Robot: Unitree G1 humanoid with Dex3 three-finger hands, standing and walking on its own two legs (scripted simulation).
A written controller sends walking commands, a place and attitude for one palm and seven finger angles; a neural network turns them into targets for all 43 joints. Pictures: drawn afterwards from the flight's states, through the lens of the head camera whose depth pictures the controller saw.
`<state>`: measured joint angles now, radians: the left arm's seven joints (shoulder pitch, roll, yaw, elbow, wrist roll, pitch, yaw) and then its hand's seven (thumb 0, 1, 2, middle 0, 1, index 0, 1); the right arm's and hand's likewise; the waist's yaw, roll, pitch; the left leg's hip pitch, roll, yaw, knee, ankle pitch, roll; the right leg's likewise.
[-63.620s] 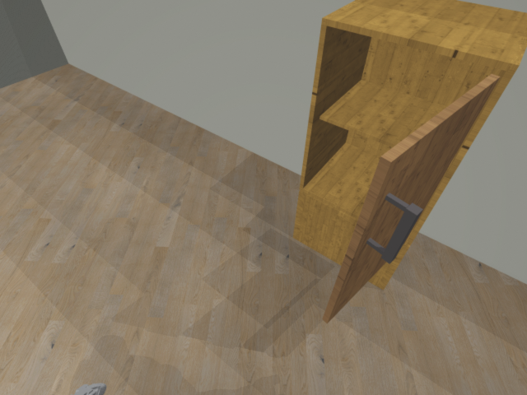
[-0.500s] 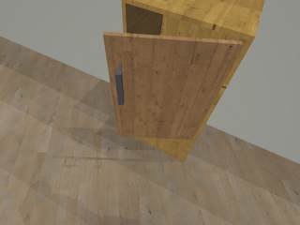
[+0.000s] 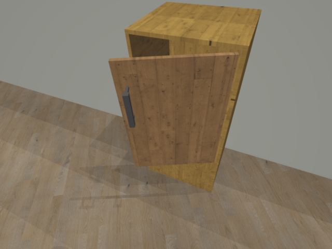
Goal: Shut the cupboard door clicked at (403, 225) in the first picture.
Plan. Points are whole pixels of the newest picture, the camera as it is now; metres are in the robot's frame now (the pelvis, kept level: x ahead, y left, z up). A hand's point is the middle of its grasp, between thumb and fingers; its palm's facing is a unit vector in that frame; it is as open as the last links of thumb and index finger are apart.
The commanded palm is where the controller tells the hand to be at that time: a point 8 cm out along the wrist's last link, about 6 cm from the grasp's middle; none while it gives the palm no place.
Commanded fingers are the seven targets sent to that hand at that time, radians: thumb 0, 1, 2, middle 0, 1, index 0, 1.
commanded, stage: look again from close up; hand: left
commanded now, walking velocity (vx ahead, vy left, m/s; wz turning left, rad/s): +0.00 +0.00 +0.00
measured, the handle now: (129, 107) +0.58 +0.16 +0.01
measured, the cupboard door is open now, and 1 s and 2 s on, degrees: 26 26 26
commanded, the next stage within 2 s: shuffle to correct the standing spot in 0.22 s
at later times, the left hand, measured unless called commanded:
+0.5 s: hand out of the picture +0.00 +0.14 -0.18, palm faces +0.03 -0.99 -0.16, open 7.4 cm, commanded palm none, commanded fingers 0.00 0.90 0.90 -0.20 -0.30 -0.20 -0.30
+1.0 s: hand out of the picture +0.14 +0.11 -0.17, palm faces +0.13 -0.97 -0.22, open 7.3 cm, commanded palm none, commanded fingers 0.00 0.90 0.90 -0.20 -0.30 -0.20 -0.30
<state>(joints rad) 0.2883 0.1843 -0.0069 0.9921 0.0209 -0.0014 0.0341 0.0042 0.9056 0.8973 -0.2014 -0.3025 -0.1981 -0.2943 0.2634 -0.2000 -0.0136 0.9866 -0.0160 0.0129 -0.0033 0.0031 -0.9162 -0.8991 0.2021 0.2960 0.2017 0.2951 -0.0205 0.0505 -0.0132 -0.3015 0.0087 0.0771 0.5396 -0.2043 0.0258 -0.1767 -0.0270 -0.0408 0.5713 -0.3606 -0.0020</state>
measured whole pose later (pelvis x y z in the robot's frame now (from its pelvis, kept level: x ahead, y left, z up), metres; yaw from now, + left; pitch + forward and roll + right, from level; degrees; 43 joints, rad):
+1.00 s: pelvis +0.13 -0.07 +0.00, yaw +5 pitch +1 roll +1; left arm 0.29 0.15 0.03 1.03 0.03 -0.07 0.02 0.00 0.92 0.90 -0.20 -0.30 -0.20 -0.29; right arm 0.30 -0.18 -0.04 1.09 -0.03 0.01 0.00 0.01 -0.91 -0.90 0.20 0.30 0.20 0.29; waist 0.01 0.03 0.01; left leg -0.46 0.06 0.04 1.11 -0.45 0.03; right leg -0.25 -0.01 -0.14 0.60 -0.37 -0.06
